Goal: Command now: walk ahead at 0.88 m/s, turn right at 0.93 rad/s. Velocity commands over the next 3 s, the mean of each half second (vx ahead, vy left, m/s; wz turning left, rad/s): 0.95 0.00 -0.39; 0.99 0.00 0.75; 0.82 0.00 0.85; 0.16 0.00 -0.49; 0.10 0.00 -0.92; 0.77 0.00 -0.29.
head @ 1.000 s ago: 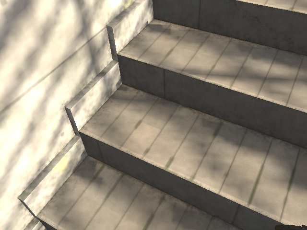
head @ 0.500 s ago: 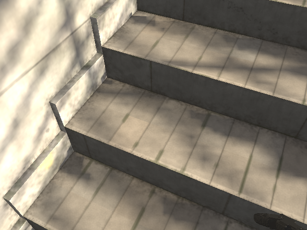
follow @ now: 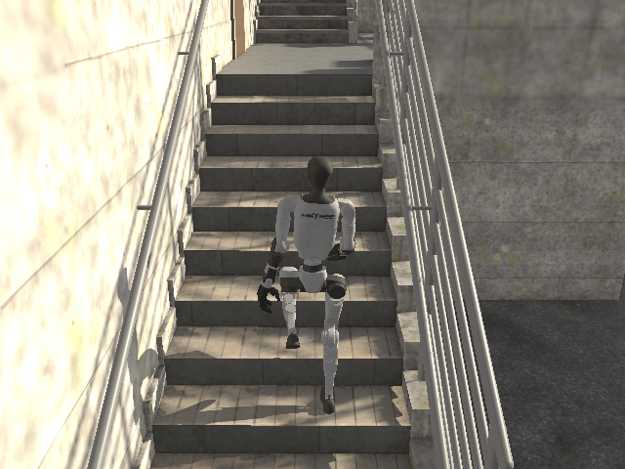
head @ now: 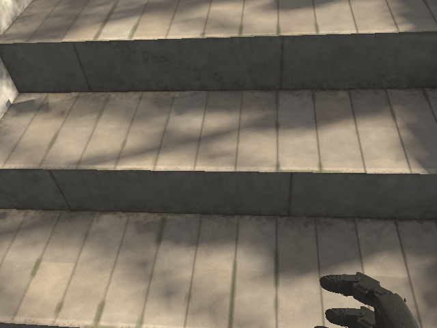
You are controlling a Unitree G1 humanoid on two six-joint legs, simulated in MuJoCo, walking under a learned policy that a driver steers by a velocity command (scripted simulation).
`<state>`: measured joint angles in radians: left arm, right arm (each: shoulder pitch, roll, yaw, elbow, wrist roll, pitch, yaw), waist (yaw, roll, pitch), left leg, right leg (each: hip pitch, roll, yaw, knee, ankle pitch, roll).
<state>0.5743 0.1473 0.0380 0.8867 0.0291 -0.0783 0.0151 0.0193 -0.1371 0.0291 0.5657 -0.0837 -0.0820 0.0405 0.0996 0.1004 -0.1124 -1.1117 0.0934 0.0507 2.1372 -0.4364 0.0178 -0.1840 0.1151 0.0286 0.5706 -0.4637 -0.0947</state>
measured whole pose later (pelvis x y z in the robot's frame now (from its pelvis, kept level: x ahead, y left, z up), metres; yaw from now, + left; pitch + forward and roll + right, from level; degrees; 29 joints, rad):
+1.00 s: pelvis +0.75 -0.06 +0.39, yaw +10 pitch +2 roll +1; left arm 0.45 0.21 0.04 0.94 -0.03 -0.12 0.01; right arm 0.01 -0.18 -0.01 0.52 0.00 0.02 0.02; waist -0.02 0.03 0.01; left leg -0.89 -0.11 0.17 1.28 -0.47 0.19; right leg 0.01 -0.17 -0.27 0.66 -0.01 -0.01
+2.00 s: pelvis +1.25 +0.08 +0.71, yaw +19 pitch +7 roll +1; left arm 0.16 0.17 -0.03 0.67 0.02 0.01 -0.06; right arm 0.20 -0.24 -0.05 0.82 -0.09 -0.08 -0.05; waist -0.01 0.01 -0.12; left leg -0.32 0.12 0.20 0.30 -0.09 0.00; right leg -1.04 -0.04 0.05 2.11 -0.56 0.00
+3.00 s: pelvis +1.46 +0.00 +0.85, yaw -14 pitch +2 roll -1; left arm 0.44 0.25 0.05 0.76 0.04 -0.07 0.02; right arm 0.16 -0.18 -0.02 0.63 -0.04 -0.02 0.02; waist 0.04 0.03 -0.12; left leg -0.83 -0.02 -0.07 1.74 -0.23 0.02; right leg -0.33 0.05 -0.14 0.68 -0.40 -0.09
